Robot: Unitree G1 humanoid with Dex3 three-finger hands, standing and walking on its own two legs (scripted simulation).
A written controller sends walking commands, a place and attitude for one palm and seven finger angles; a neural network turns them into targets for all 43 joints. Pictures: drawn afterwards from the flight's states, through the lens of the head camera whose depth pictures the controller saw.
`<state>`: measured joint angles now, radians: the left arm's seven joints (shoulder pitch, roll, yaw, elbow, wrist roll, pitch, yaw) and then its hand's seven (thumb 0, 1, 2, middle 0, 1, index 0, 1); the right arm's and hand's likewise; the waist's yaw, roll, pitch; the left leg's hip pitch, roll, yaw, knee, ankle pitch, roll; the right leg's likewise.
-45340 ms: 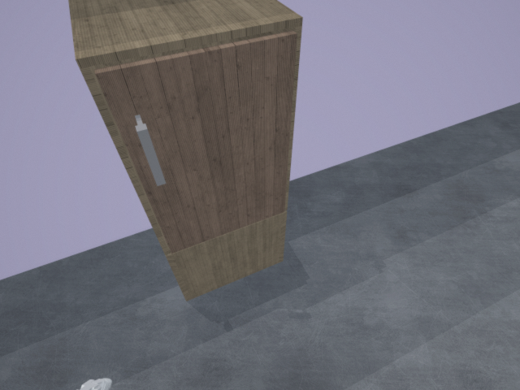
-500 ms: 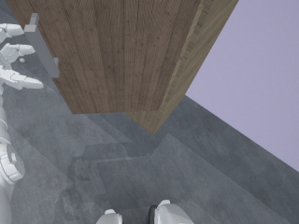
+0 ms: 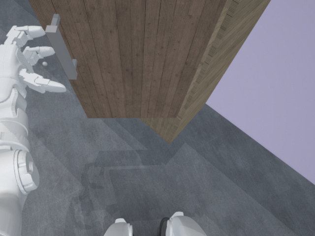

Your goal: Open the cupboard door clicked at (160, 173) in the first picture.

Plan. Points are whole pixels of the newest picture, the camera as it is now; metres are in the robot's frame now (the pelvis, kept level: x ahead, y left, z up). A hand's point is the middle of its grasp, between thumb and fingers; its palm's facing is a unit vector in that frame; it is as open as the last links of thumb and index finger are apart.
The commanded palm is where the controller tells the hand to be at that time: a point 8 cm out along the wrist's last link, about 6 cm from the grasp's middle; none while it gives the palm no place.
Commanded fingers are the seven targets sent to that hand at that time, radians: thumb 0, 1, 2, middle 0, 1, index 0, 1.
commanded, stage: slide the fingers in behind the handle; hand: left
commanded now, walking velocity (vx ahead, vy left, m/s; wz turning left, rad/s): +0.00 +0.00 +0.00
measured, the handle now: (65, 50) +0.54 +0.20 +0.09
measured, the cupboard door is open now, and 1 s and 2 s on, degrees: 44 44 44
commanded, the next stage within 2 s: move the hooked fingers beside the handle in 0.62 s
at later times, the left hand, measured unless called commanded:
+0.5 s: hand (48, 65) +0.50 +0.23 +0.09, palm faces +0.06 -1.00 -0.03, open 15.0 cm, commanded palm +0.49 +0.22 +0.08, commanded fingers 0.00 -0.50 0.30 -0.30 -1.20 -0.30 -1.20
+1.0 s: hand (49, 66) +0.49 +0.23 +0.09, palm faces +0.06 -1.00 -0.04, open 15.3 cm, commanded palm +0.48 +0.23 +0.08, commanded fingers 0.00 -0.50 0.30 -0.30 -1.20 -0.30 -1.20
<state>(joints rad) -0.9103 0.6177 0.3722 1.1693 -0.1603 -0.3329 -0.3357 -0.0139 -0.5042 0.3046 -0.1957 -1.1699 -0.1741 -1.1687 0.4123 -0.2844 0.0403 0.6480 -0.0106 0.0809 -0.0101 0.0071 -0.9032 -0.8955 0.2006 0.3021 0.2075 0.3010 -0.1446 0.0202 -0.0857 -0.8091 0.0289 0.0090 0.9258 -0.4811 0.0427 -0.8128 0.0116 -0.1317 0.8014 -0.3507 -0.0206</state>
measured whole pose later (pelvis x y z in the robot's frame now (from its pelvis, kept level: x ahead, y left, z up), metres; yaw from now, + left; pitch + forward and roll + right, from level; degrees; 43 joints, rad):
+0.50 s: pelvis +0.00 +0.00 +0.00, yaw +2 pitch +21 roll -4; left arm -0.95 0.56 0.26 1.19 -0.19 -0.35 -0.26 -0.01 -0.50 0.30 -0.13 -1.15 -0.09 -1.16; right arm 0.40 -0.27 0.03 0.69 -0.02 0.03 0.01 0.01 -0.90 -0.90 0.20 0.30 0.21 0.30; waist -0.13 0.03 -0.09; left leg -0.82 0.01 -0.03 0.93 -0.48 0.04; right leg -0.80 0.00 -0.15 0.81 -0.37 -0.02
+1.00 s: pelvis +0.00 -0.01 +0.00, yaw +4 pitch +21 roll -4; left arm -0.94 0.55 0.26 1.18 -0.19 -0.35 -0.27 -0.01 -0.50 0.30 -0.10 -1.12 -0.04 -1.13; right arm 0.39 -0.28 0.03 0.70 -0.02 0.02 0.01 0.01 -0.90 -0.90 0.20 0.30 0.21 0.30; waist -0.12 0.03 -0.09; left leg -0.81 0.00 -0.05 0.93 -0.47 0.03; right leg -0.80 0.01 -0.13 0.81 -0.37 -0.02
